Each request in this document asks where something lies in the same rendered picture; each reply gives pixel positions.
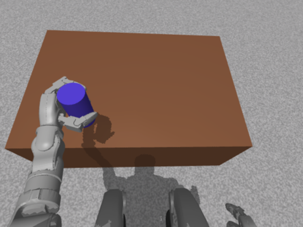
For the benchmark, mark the left robot hand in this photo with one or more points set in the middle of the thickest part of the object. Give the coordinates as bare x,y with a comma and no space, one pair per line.
51,111

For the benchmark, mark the left robot arm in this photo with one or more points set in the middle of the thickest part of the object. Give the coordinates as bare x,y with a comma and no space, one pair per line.
38,204

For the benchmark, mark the right robot hand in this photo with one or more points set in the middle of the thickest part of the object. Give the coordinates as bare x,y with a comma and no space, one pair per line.
239,214

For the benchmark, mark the can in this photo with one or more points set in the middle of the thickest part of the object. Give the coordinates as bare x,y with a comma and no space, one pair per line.
74,100

